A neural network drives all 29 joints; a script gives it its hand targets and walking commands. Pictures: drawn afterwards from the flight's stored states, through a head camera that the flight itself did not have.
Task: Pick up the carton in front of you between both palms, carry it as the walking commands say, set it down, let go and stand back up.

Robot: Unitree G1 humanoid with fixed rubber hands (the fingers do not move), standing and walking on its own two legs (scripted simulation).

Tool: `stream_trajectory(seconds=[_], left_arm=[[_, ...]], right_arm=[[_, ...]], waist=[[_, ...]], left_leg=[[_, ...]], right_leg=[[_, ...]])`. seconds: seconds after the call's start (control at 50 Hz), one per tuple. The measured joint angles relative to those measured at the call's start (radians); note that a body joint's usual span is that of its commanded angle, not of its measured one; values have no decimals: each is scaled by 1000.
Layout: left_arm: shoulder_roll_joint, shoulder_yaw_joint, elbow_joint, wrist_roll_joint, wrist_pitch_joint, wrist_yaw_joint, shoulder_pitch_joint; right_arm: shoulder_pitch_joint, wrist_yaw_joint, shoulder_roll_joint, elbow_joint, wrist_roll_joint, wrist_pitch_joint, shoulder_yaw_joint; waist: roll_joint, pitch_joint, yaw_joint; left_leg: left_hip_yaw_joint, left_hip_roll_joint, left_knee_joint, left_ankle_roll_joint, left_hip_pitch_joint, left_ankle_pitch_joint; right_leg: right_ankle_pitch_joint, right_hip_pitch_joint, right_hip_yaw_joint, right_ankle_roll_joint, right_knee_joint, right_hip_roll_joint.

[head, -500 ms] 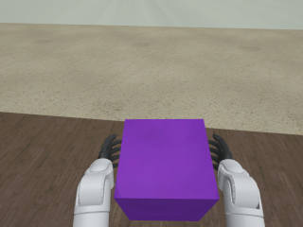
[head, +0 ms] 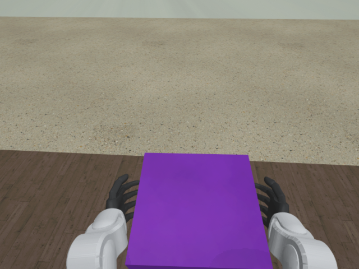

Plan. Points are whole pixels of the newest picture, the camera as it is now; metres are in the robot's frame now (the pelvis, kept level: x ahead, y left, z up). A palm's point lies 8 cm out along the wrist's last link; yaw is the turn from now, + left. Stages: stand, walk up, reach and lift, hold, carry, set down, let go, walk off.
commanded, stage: carry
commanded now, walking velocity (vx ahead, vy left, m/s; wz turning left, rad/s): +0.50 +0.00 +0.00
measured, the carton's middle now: (194, 225) +0.24 +0.00 +0.02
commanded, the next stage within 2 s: none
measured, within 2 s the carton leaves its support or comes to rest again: neither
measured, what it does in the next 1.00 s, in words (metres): walks ahead: right foot, then left foot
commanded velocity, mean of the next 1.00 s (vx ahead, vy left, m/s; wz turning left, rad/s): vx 0.42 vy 0.00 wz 0.00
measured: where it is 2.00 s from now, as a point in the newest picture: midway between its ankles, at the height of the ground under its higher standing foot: (182, 177)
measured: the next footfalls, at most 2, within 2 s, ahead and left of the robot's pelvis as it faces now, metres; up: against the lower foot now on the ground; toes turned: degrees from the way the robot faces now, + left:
right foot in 0.36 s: +0.43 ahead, -0.12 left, +0.00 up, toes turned -10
left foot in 0.90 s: +0.78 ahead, +0.10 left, +0.00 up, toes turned +13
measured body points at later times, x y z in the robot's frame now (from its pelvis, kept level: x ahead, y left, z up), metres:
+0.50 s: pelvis +0.33 -0.04 +0.00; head +0.33 -0.05 +0.45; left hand +0.54 +0.13 +0.06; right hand +0.57 -0.17 +0.06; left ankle +0.17 +0.07 -0.62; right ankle +0.39 -0.11 -0.73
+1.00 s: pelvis +0.65 +0.03 -0.01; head +0.68 +0.05 +0.44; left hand +0.94 +0.19 +0.07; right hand +0.94 -0.12 +0.08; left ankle +0.74 +0.09 -0.73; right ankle +0.48 -0.10 -0.63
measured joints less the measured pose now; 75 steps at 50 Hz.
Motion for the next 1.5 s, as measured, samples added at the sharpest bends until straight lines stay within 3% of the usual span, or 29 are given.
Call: stream_trajectory(seconds=[0.04, 0.12, 0.22, 0.32, 0.36, 0.4, 0.42, 0.46, 0.48, 0.54, 0.72, 0.86, 0.9, 0.92, 0.98, 1.02, 1.06, 1.14, 1.24, 1.28, 1.36, 1.5], left_arm=[[-1, -6, 13, 0, -5, -2, 6], [-4, -19, 13, 21, -31, -8, 31], [-6, -29, -23, 39, -40, -25, 59], [-6, -30, -37, 40, -34, -37, 70], [-5, -32, -29, 37, -35, -40, 64], [-5, -34, 23, 37, -47, -40, 43], [-4, -34, 45, 37, -50, -40, 34], [-5, -32, 63, 36, -56, -41, 38], [-6, -31, 61, 35, -61, -42, 46], [-7, -30, 49, 38, -82, -51, 70], [-6, -43, 11, 44, -102, -60, 89], [1, -26, -2, 24, -68, -31, -13], [9, -7, 9, 22, -63, -13, -64], [18, 9, 34, 20, -63, -4, -101], [27, 56, 111, 10, -65, 13, -199], [3, 84, 146, 17, -72, 15, -247], [-18, 105, 179, 32, -89, 13, -291], [-27, 146, 260, 59, -135, 12, -379], [3, 180, 371, 64, -180, 13, -471], [11, 190, 407, 63, -187, 10, -499], [-2, 206, 469, 73, -202, 2, -527], [-24, 218, 434, 71, -195, -17, -486]], right_arm=[[15, 5, 2, -8, 4, 4, -5], [37, 21, 4, -25, 3, 1, -1], [43, 34, 4, -37, -7, -8, 10], [47, 36, 4, -45, -9, -2, 17], [51, 37, 4, -51, -15, 1, 15], [42, 38, 4, -24, -22, -1, -1], [39, 38, 4, -10, -25, -3, -6], [45, 39, 5, 0, -31, -5, -5], [50, 40, 5, 1, -33, -9, -1], [63, 52, 5, 4, -42, -32, 15], [88, 58, 4, -38, -53, -54, 30], [-8, 32, -3, -53, -25, -25, -5], [-76, 19, -7, -15, -15, -28, -17], [-115, 13, -7, 20, -14, -36, -22], [-205, 8, -1, 96, -1, -43, -50], [-237, 10, 4, 121, -2, -55, -78], [-269, 20, 9, 149, -4, -76, -110], [-352, 24, 24, 223, -11, -120, -161], [-457, 20, 24, 332, -39, -155, -193], [-486, 13, 22, 363, -50, -160, -201], [-508, 7, -1, 407, -53, -155, -209], [-482, 20, 24, 386, -52, -149, -219]], waist=[[10, -3, -17], [24, -14, -38], [17, -14, -31], [29, 3, -14], [44, 14, -5], [74, 26, 17], [71, 36, 23], [59, 56, 30], [53, 63, 32], [38, 68, 37], [26, 18, 18], [12, 39, 27], [3, 57, 7], [-12, 69, -9], [-18, 121, -32], [-15, 150, -33], [-11, 170, -30], [-5, 181, -23], [-3, 160, -10], [-2, 149, 0], [57, 138, 10], [36, 123, 0]], left_leg=[[-6, -5, -81, -8, 68, 10], [-28, -3, -221, -21, 201, 13], [-47, 4, -309, -54, 352, -34], [-65, 23, -298, -103, 487, -152], [-79, 53, -171, -121, 495, -245], [-125, 97, 158, -110, 375, -234], [-172, 90, 350, -101, 283, -215], [-217, 70, 608, -78, 116, -160], [-219, 70, 658, -71, 48, -124], [-201, 85, 625, -70, -105, -34], [-133, 117, 213, -100, -271, 171], [-73, 63, 41, -43, -212, 196], [-52, 34, 17, -21, -157, 192], [-45, 25, 77, -2, -172, 163], [-41, 15, 114, 30, -155, 75], [-42, 7, 59, 20, -111, 79], [-45, 0, 4, 27, -66, 82], [-59, -8, -46, 25, -3, 61], [-73, -22, 8, 14, 27, -25], [-74, -30, 58, 6, 34, -77], [-94, -7, 107, -15, 54, -122], [-107, -20, 119, -16, 95, -209]], right_leg=[[71, -87, -15, 0, -17, -9], [179, -187, -43, 16, -205, -17], [294, -222, -86, 19, -461, -11], [337, -167, -161, -14, -608, 21], [327, -100, -198, -31, -652, 49], [296, -100, -220, -77, -570, 64], [259, -88, -223, -89, -557, 62], [229, -34, -227, -87, -601, 60], [233, -1, -228, -79, -640, 61], [236, 96, -219, -72, -749, 65], [155, 359, -189, -27, -927, 71], [-38, 514, -159, 40, -852, 56], [-137, 484, -145, 48, -656, 24], [-128, 412, -113, 40, -470, 5], [-97, 146, 11, 8, 23, 44], [-58, 7, 26, -6, 129, 53], [-24, -90, 23, -11, 99, 48], [26, -165, 8, -13, -155, 44], [142, -129, -13, -27, -429, 67], [250, -69, -32, -35, -555, 73], [166, -33, -48, -22, -543, 94], [63, -24, -53, -27, -459, 81]])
